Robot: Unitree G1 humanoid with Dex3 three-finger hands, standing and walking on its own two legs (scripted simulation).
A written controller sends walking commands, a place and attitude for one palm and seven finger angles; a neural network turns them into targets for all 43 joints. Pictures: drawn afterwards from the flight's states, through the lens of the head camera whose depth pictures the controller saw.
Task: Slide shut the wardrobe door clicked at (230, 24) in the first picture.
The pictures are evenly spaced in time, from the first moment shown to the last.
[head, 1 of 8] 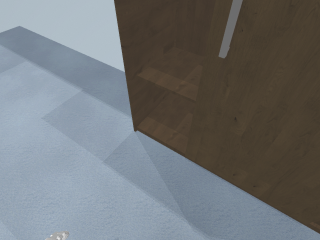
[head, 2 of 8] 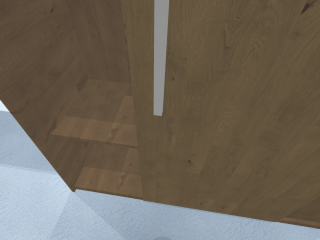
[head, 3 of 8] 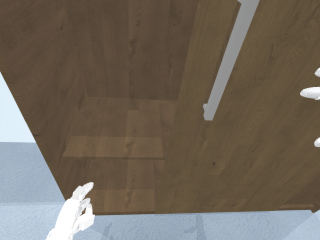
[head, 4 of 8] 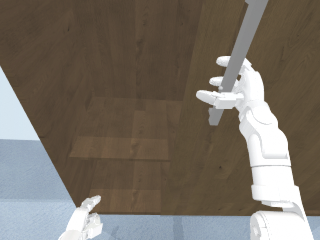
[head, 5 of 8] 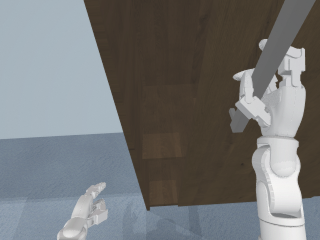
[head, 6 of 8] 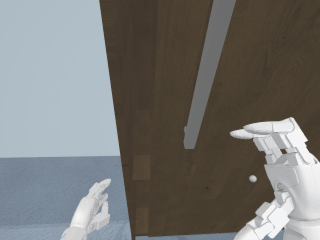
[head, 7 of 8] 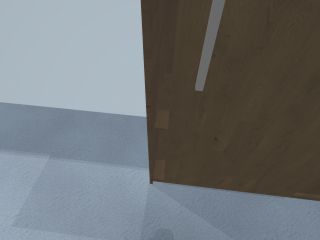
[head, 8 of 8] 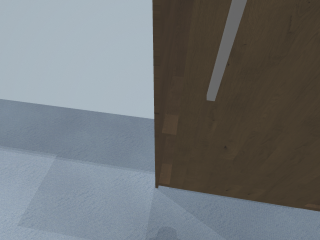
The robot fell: no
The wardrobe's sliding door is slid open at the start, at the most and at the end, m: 0.45 0.45 0.07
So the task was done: no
